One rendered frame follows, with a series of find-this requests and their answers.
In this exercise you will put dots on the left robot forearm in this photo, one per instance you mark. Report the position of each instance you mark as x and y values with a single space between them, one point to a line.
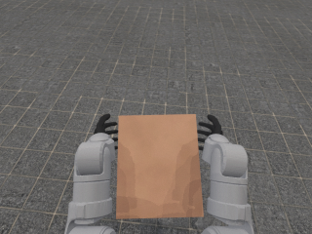
91 199

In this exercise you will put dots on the carton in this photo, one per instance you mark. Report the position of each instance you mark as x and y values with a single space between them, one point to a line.
158 167

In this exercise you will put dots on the right robot forearm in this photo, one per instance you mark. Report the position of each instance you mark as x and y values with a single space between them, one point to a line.
228 201

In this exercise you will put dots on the left robot hand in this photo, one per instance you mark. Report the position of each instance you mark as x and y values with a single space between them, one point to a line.
101 126

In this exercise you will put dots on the right robot hand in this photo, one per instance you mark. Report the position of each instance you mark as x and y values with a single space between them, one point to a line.
215 129

